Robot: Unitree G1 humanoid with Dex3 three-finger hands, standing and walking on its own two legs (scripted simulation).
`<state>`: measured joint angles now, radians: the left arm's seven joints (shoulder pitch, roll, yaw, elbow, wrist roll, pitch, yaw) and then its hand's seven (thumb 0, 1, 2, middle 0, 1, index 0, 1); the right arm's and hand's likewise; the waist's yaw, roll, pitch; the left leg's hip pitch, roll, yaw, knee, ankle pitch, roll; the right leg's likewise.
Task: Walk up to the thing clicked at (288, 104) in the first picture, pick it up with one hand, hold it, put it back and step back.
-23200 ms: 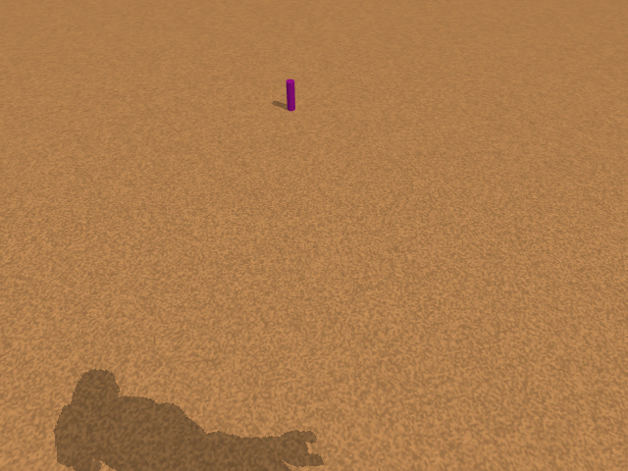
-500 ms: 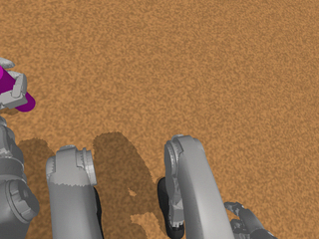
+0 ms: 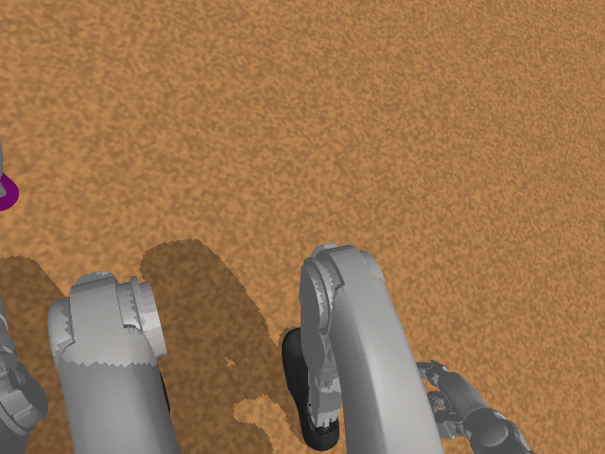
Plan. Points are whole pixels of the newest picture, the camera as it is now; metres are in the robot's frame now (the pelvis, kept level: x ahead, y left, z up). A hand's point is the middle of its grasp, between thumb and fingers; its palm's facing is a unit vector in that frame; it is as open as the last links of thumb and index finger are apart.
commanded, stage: lower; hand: left
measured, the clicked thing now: out of the picture +0.45 +0.33 -0.11
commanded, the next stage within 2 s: loosen in 1.62 s
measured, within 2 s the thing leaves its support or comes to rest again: rests again in 1.44 s
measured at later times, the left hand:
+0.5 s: hand out of the picture +0.45 +0.32 -0.13, palm faces +0.41 -0.91 -0.02, open 6.1 cm
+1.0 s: hand (1, 176) +0.46 +0.32 -0.16, palm faces +0.41 -0.91 -0.02, open 6.1 cm
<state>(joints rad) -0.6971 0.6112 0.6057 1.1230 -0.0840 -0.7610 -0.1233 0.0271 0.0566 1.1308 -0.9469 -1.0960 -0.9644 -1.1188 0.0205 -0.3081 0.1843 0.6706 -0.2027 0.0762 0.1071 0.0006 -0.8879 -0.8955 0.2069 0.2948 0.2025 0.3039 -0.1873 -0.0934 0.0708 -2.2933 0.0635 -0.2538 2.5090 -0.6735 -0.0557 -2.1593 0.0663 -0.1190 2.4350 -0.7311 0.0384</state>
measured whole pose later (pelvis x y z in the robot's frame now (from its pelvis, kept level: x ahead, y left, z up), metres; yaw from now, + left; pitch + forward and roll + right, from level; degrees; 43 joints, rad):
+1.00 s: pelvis -0.01 +0.01 -0.02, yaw -6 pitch +15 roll -14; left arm -0.72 0.89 0.64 1.42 -0.10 -0.96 -0.06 0.03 0.05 1.14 -0.95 -1.09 -0.97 -1.11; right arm -0.13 -0.37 0.47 0.55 -0.33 0.08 0.11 0.00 -0.91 -0.90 0.21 0.29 0.20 0.30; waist -0.26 -0.25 0.28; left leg -2.25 0.06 -0.40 2.64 -0.70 -0.05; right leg -2.08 0.12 -0.21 2.46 -0.69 0.08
